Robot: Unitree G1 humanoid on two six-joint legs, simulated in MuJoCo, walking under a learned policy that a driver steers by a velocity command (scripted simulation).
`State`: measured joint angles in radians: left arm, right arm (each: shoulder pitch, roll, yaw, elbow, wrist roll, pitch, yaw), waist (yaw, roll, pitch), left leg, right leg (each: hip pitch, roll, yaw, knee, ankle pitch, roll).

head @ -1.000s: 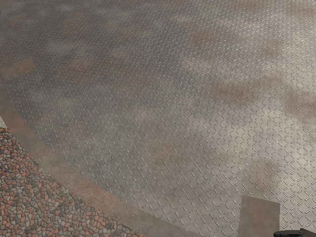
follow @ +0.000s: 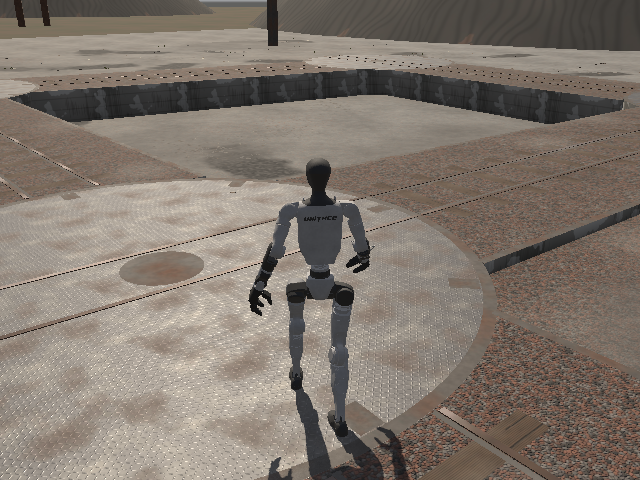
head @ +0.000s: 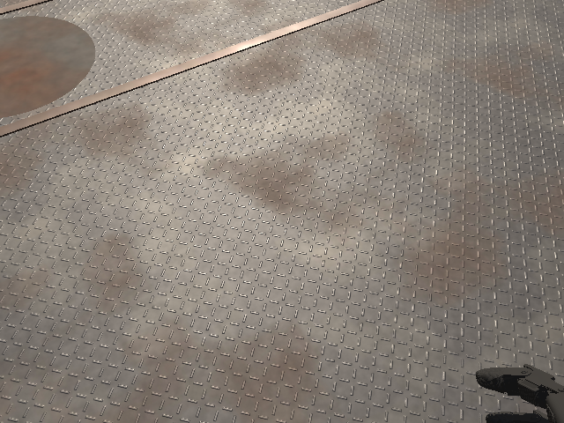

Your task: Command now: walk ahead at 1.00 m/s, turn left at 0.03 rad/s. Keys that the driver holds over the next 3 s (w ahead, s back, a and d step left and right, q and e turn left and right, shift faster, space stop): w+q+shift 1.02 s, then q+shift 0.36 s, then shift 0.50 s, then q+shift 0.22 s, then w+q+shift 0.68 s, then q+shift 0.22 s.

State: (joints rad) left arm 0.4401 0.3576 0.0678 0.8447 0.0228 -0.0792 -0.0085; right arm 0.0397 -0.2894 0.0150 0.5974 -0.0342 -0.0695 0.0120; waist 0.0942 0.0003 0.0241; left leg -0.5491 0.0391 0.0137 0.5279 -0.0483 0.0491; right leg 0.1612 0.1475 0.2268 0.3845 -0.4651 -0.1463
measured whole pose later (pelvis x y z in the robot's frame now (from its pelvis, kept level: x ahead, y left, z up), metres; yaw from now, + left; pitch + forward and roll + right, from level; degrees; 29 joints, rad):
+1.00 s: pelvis +0.86 +0.29 +0.01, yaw +49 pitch +0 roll +1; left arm 0.19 0.22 -0.02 0.67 0.06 -0.08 0.00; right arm 0.34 -0.33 -0.05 0.78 -0.02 0.00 0.00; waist 0.00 0.01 0.05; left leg -0.28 -0.22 0.00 0.57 -0.29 0.19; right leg -0.51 -0.10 0.09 1.33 -0.39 0.05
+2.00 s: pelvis +1.13 +0.53 +0.02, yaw +84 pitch +0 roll +0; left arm 0.24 0.25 0.02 0.73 0.02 0.05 0.02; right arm 0.18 -0.25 -0.03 0.71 0.00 0.04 0.00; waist -0.01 0.02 0.03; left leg -0.36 -0.07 -0.06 0.58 -0.25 0.04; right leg -0.23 0.00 -0.04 0.54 -0.31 -0.03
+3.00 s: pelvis +0.91 +0.92 +0.02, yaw +138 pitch +1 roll -3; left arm 0.27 0.32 0.06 0.75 0.03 -0.06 0.01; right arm 0.13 -0.39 -0.08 0.69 -0.03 0.01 0.04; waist 0.03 0.06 0.09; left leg -0.59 -0.01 0.02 1.17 -0.38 0.06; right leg -0.22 -0.06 -0.14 0.47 -0.25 0.04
